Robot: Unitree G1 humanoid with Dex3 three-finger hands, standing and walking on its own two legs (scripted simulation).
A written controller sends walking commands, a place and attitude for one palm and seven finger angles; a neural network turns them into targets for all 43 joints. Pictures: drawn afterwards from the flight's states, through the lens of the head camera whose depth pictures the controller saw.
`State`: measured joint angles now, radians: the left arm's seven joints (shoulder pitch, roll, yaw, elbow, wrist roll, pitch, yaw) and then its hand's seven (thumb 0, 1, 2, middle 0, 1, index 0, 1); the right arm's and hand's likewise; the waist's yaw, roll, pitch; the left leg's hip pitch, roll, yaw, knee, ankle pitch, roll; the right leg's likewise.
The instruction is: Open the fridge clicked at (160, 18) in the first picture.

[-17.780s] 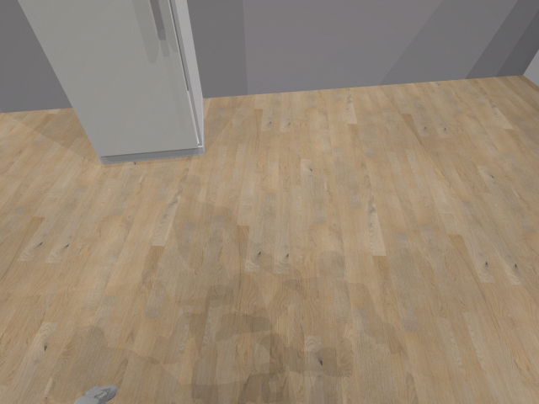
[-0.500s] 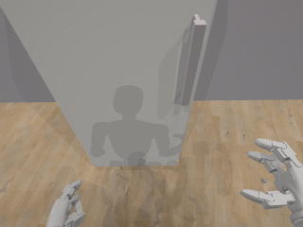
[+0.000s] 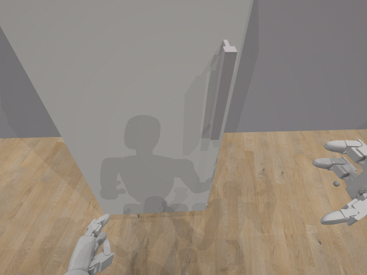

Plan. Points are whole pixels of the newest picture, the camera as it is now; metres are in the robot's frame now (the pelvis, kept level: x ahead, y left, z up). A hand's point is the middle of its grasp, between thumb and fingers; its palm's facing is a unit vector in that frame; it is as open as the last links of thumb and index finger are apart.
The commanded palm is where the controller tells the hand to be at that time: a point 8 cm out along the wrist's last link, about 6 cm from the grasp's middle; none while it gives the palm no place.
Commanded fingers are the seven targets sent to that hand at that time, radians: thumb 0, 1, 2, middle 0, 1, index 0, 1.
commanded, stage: raise the hand to about handle height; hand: right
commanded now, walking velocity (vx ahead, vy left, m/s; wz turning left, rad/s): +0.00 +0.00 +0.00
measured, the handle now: (219, 95) +0.54 -0.09 +0.12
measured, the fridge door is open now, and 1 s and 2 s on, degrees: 0 0 0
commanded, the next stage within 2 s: move the hooked fingers beside the handle in 0.58 s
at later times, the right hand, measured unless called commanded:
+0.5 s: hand (330, 173) +0.28 -0.26 +0.14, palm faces +0.02 +1.00 -0.05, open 14.0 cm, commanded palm +0.25 -0.30 +0.15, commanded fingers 0.00 0.50 -0.30 0.30 1.20 0.30 1.20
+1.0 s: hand (309, 155) +0.32 -0.24 +0.14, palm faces -0.03 +1.00 -0.02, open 14.0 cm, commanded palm +0.30 -0.28 +0.14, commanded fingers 0.00 0.50 -0.30 0.30 1.20 0.30 1.20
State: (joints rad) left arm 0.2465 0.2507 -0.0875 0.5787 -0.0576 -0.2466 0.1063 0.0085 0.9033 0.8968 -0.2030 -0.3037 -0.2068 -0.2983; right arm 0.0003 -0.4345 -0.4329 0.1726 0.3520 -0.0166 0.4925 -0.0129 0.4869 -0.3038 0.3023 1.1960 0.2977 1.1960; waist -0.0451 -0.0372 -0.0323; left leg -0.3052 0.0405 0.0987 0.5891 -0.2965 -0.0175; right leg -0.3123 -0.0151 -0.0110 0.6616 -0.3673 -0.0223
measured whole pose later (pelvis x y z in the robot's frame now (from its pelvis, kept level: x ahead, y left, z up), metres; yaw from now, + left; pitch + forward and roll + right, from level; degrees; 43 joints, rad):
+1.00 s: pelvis -0.01 +0.01 +0.01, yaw +1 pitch +1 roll +1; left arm 0.25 0.27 -0.07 0.61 -0.07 -0.22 0.13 0.01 0.90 0.90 -0.20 -0.30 -0.21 -0.30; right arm -0.25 -0.43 -0.39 0.41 0.30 -0.02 0.47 -0.02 0.50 -0.30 0.30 1.20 0.30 1.20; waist -0.02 -0.03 -0.01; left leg -0.29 0.03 0.09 0.55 -0.27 0.00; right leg -0.28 -0.02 -0.02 0.59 -0.32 -0.01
